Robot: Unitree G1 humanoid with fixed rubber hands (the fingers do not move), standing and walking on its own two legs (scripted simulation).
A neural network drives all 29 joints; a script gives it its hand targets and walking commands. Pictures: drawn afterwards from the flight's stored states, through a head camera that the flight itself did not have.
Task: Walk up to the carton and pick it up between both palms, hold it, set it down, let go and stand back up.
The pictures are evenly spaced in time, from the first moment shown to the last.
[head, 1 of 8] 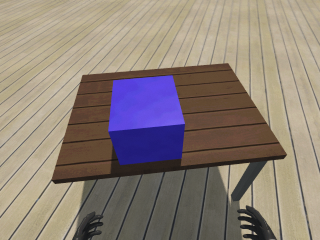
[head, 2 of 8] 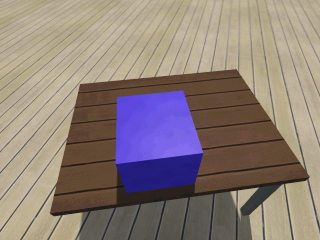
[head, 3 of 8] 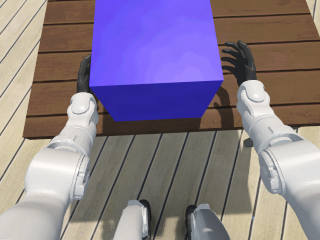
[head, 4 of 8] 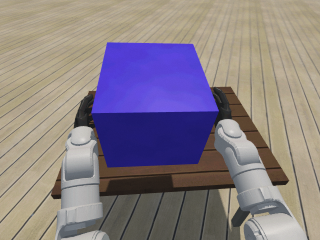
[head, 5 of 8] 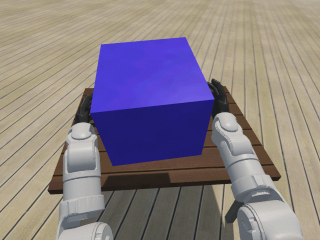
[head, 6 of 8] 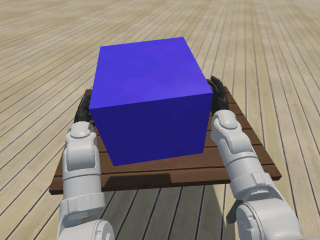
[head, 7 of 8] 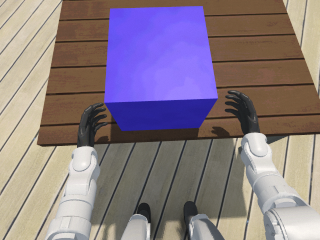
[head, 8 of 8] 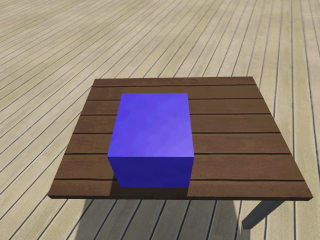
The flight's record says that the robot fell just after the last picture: no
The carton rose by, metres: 0.28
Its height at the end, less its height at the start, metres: +0.00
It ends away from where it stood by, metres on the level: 0.00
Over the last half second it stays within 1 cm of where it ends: yes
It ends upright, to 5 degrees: yes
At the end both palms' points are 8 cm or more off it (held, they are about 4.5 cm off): yes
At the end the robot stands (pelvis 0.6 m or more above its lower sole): yes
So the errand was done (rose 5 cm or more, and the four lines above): yes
